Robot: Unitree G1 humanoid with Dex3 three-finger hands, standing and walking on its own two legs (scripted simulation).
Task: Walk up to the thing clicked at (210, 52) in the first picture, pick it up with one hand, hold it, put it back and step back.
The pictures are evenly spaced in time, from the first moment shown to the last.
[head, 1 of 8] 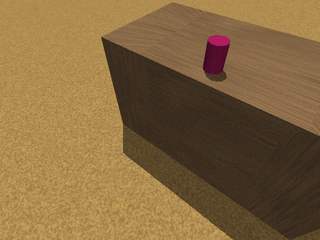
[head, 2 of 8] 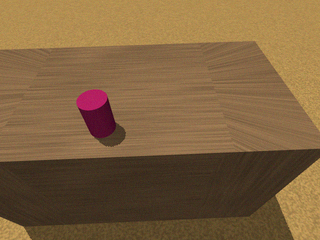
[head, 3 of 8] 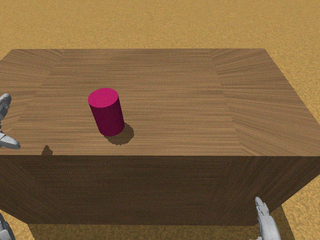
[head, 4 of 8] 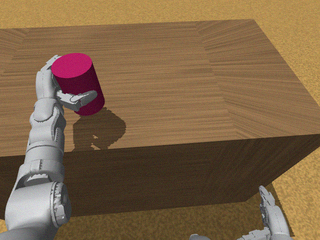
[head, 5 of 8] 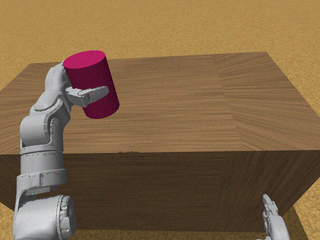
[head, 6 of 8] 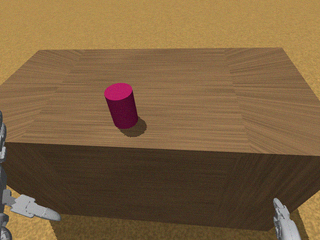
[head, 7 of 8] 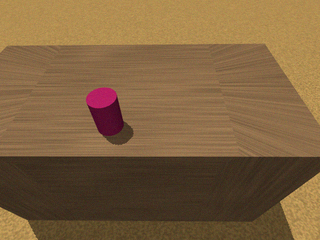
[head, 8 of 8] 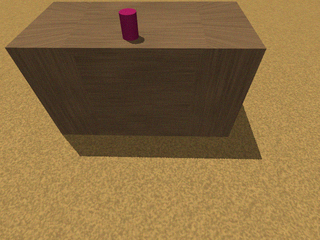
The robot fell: no
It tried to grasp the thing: yes
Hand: left
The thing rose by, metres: 0.24
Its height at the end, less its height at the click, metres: +0.00
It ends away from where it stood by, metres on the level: 0.01
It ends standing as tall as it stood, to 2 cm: yes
